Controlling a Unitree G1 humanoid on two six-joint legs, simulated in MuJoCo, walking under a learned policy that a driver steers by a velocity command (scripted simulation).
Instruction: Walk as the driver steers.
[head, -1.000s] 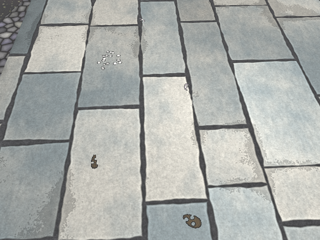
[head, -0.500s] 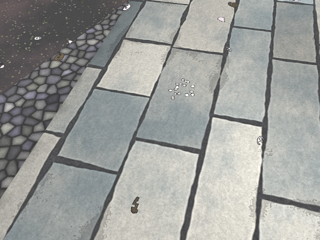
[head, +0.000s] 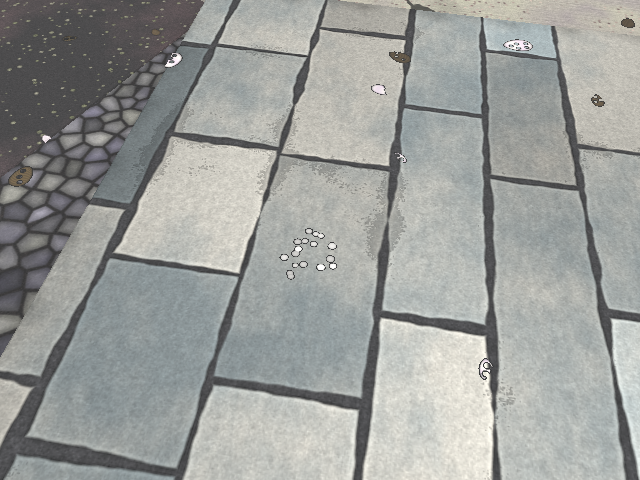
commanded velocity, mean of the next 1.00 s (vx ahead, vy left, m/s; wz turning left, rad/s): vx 0.47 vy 0.00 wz -0.17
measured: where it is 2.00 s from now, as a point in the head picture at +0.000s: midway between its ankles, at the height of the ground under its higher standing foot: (376, 433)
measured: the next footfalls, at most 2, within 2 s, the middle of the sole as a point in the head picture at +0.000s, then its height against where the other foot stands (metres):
right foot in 0.30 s outside the picture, level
left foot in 0.86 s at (345, 415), level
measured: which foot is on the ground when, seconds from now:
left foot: down 0.00-0.28, up 0.30-0.84, down 0.86-1.00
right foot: up 0.00-0.28, down 0.30-0.86, up 0.88-1.00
